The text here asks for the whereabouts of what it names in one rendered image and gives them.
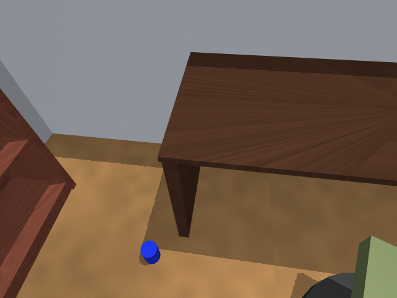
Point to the desk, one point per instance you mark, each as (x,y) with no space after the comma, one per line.
(310,117)

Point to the can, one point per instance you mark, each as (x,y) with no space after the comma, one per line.
(150,252)

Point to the bookshelf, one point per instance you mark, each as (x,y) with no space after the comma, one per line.
(33,189)

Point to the office chair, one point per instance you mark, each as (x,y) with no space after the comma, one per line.
(375,275)

